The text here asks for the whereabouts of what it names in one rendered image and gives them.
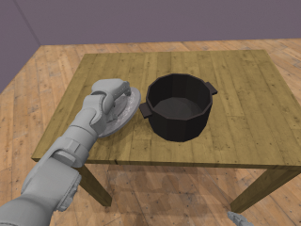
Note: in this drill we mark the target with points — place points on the pot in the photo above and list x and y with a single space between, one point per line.
178 106

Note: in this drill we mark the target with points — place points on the robot left hand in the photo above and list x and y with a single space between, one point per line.
116 87

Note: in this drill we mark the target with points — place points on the left robot upper arm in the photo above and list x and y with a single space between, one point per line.
51 189

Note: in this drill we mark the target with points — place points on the robot left forearm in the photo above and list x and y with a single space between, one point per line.
72 149

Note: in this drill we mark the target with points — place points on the lid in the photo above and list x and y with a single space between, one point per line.
125 108

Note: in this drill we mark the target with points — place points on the table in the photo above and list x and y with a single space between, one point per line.
254 122

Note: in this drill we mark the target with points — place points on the robot right hand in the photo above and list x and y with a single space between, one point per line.
239 220

